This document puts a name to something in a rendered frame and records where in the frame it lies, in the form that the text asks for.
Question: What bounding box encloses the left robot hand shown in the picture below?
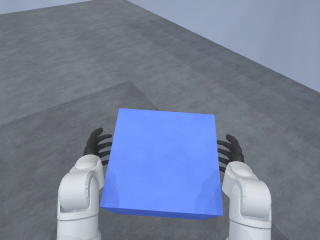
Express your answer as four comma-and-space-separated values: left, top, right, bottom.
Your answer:
83, 127, 113, 166

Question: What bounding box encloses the robot left forearm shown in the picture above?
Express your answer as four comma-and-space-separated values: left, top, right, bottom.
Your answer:
56, 154, 105, 240

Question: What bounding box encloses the carton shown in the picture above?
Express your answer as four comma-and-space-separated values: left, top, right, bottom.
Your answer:
99, 108, 224, 220

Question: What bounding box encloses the robot right forearm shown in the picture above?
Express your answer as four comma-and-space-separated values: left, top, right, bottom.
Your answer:
222, 161, 272, 240

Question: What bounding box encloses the right robot hand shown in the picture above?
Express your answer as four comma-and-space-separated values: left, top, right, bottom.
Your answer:
217, 134, 245, 173

